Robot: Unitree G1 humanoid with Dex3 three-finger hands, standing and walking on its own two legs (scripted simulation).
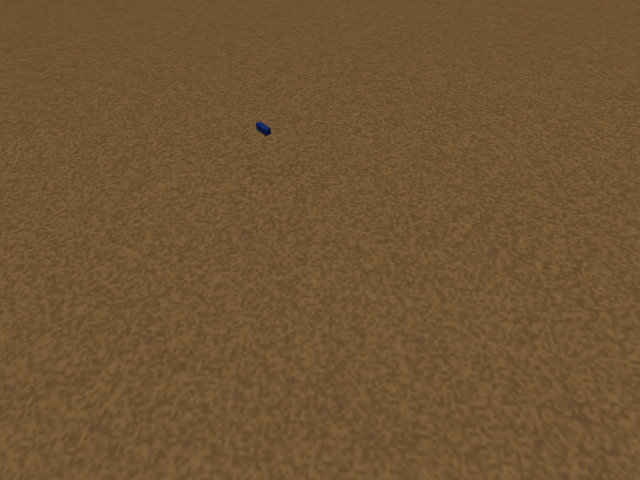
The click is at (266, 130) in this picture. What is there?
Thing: small brick
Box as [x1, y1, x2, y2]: [256, 122, 270, 135]
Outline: 256,123 257,129 266,135 270,133 269,127 261,122
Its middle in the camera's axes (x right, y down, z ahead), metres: -0.31 -0.62 +2.19
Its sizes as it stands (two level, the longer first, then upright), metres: 0.093 0.030 0.036
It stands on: the floor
